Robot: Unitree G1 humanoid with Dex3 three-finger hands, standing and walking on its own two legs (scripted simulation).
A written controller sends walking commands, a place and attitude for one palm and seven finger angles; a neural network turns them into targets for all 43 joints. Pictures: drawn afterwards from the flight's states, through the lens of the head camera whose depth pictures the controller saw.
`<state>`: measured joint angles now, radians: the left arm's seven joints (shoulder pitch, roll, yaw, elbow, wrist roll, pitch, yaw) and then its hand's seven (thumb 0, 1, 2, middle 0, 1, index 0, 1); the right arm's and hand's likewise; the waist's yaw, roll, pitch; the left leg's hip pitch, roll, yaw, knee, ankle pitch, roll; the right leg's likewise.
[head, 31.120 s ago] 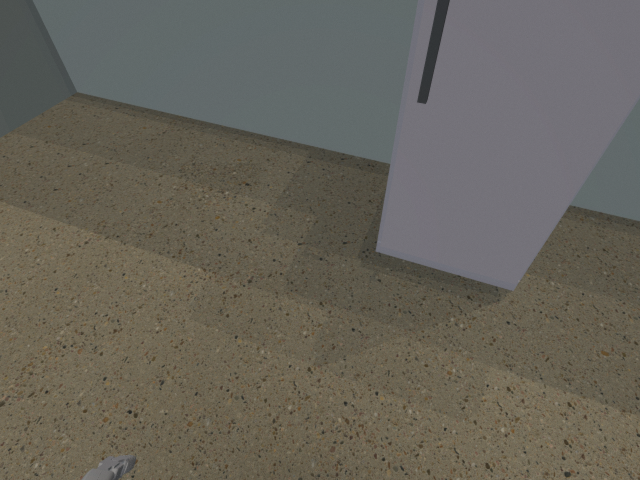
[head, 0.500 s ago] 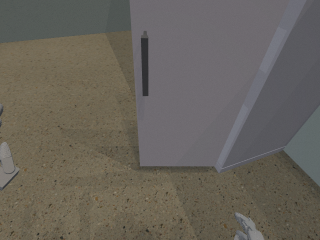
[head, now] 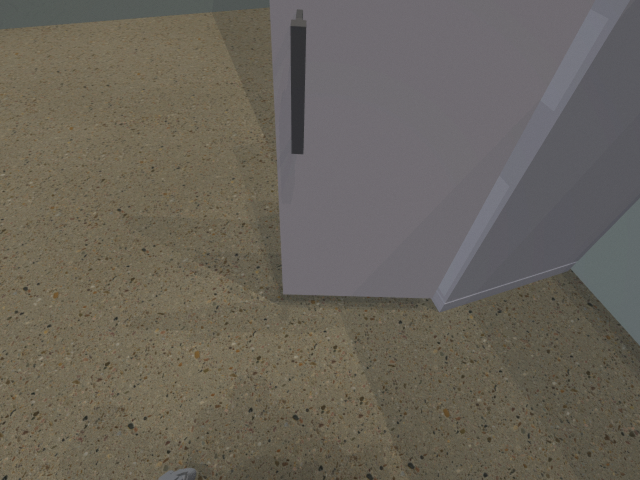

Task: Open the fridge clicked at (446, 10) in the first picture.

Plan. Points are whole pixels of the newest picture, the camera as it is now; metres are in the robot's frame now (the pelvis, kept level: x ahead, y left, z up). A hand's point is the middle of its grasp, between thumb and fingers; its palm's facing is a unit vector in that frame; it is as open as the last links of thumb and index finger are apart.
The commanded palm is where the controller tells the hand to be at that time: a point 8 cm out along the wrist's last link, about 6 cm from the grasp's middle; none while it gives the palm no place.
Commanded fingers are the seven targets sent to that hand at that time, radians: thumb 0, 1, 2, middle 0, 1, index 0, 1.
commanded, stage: let the arm hang, fingers relaxed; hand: left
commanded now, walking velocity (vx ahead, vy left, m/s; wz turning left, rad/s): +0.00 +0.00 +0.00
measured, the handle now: (298, 88) +0.71 +0.06 +0.11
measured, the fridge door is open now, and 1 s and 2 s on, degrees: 70 70 70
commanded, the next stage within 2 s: look to check the result in 0.78 s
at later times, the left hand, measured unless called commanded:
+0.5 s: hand out of the picture +0.03 +0.23 -0.15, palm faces -0.01 -0.96 -0.29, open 7.4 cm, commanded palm none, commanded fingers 0.00 0.90 0.90 -0.20 -0.30 -0.20 -0.30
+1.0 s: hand out of the picture +0.07 +0.22 -0.15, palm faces -0.03 -0.96 -0.27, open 7.4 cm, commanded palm none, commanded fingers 0.00 0.90 0.90 -0.20 -0.30 -0.20 -0.30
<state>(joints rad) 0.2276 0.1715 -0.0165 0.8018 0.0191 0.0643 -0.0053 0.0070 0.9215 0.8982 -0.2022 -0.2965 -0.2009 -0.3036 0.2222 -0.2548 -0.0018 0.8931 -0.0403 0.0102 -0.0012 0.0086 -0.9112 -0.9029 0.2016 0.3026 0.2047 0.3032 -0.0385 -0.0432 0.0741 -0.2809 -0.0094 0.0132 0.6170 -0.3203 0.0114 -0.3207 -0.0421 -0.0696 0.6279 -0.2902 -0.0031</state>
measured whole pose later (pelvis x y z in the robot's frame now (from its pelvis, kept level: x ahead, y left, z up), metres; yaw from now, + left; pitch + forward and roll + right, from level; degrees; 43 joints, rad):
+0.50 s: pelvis -0.01 +0.01 +0.01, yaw -1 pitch -1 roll +0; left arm 0.19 0.26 0.02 1.10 0.02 0.01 0.00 0.01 0.91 0.90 -0.20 -0.30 -0.20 -0.30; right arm 0.23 -0.23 -0.01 1.09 -0.03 0.01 -0.01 0.01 -0.91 -0.90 0.20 0.30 0.21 0.30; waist 0.00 0.03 0.05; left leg -0.20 -0.01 0.03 0.44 -0.22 0.02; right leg -0.24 -0.04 -0.06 0.43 -0.17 0.00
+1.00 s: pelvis +0.01 +0.00 +0.02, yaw -1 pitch -1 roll +0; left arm 0.13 0.26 0.01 1.13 0.02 0.00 0.00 0.01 0.91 0.90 -0.20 -0.30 -0.20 -0.30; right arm 0.16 -0.26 -0.01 1.12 -0.02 0.00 -0.01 0.01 -0.91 -0.90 0.20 0.30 0.20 0.30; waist -0.01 0.01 0.06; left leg -0.15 0.00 0.02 0.38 -0.21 0.01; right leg -0.18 -0.03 -0.07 0.37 -0.17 0.00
